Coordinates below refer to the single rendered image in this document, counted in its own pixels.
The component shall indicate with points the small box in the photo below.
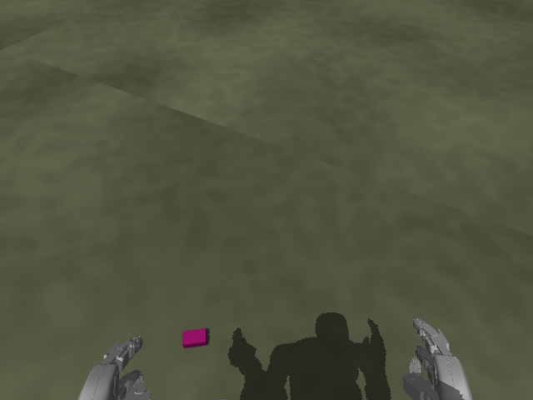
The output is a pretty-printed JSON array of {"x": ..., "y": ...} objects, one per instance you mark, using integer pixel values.
[{"x": 194, "y": 338}]

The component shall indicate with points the right robot hand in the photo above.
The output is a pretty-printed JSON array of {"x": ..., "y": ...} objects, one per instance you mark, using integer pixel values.
[{"x": 444, "y": 370}]

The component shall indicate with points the left robot hand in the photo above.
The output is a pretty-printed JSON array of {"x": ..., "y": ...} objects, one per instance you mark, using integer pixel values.
[{"x": 103, "y": 381}]

